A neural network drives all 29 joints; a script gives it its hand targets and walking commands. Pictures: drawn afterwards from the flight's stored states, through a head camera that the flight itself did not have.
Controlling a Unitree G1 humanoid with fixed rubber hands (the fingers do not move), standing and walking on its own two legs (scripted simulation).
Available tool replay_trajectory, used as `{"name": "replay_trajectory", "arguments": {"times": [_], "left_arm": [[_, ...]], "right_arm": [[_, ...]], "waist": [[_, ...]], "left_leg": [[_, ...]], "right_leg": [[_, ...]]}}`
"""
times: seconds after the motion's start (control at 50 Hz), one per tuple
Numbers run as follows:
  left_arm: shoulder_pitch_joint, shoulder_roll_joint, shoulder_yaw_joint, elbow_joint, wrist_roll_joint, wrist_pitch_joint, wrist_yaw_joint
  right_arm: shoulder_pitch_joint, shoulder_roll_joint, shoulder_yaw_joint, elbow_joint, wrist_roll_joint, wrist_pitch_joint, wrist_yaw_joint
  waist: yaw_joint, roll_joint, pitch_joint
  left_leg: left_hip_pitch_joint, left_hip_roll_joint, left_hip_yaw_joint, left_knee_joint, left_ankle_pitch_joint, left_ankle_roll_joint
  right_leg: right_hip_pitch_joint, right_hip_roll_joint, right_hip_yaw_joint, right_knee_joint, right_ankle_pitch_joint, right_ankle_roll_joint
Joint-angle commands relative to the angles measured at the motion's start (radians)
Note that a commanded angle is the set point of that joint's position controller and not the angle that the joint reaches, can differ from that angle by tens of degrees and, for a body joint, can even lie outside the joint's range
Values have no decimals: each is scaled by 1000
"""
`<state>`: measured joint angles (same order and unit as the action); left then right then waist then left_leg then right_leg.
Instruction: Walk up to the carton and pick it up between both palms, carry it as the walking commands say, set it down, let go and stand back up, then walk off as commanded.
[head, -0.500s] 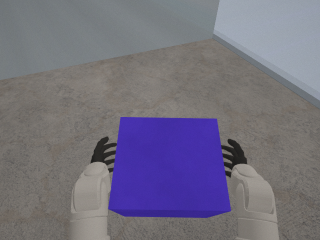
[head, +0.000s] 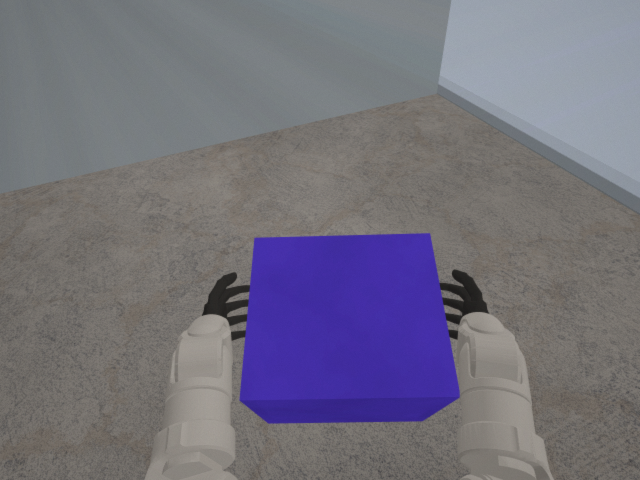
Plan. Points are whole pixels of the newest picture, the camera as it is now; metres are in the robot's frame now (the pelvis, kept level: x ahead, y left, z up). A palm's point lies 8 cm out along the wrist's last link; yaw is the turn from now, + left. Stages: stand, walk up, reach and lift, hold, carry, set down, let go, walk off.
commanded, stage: set down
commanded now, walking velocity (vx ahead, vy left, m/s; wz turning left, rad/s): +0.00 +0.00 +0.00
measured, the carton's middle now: (343, 335) +0.34 -0.03 -0.04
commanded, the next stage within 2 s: none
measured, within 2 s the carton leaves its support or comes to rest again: neither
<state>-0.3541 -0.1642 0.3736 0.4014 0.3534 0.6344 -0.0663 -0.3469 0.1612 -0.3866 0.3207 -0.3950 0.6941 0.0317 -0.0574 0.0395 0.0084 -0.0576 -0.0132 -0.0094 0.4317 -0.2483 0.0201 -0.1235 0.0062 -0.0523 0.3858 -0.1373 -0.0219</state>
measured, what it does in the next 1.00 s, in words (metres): lowers itself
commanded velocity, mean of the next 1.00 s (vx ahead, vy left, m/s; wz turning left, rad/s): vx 0.00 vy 0.00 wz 0.00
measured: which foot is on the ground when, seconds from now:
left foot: down 0.00-1.00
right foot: down 0.00-1.00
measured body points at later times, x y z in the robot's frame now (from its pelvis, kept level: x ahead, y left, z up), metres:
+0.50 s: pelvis +0.00 +0.00 -0.01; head +0.08 -0.01 +0.43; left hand +0.34 +0.15 -0.05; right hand +0.32 -0.19 -0.05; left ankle +0.00 +0.11 -0.74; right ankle +0.06 -0.11 -0.74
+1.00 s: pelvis -0.03 +0.01 -0.08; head +0.15 -0.01 +0.34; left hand +0.37 +0.15 -0.14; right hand +0.35 -0.19 -0.14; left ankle +0.00 +0.11 -0.74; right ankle +0.06 -0.11 -0.74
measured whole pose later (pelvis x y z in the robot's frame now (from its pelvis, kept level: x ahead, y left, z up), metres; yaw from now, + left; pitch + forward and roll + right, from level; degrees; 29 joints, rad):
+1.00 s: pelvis -0.03 +0.01 -0.08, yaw -1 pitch +28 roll +1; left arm -0.54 -0.15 0.47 0.46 0.27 0.31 -0.03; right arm -0.54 0.10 -0.45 0.44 -0.31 0.35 0.06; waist -0.03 0.04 -0.12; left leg -1.08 -0.03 0.02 0.96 -0.38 0.03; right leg -1.16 -0.02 -0.02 0.90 -0.24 -0.01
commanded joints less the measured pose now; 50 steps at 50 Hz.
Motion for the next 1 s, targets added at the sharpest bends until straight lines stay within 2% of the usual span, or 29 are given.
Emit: {"name": "replay_trajectory", "arguments": {"times": [0.0,0.18,0.3,0.52,0.72,0.98], "left_arm": [[-558,-776,-445,60,-221,-69,-280],[-541,-747,-446,93,-209,-177,-281],[-515,-740,-442,109,-191,-228,-266],[-500,-774,-483,118,-203,-312,-235],[-541,-806,-498,117,-204,-348,-226],[-696,-835,-484,134,-218,-325,-251]], "right_arm": [[-484,831,475,92,241,-47,262],[-490,836,519,40,256,-156,237],[-464,796,494,80,232,-226,236],[-477,739,497,116,213,-339,259],[-541,748,526,134,229,-382,290],[-700,774,513,174,236,-369,308]], "waist": [[-2,-69,-130],[11,-62,-287],[18,-33,-342],[-1,-21,-519],[4,-18,-679],[7,-30,-829]], "left_leg": [[-254,-40,-88,-111,-83,33],[-334,-56,-99,-44,17,44],[-394,-64,-93,-1,60,34],[-515,-72,-96,123,203,12],[-674,-78,-93,257,216,0],[-937,-97,-62,443,76,-3]], "right_leg": [[195,28,146,-60,-79,-4],[221,32,156,25,124,17],[139,39,147,91,173,9],[-65,62,120,237,277,-6],[-257,76,119,378,279,-10],[-487,84,114,555,153,-11]]}}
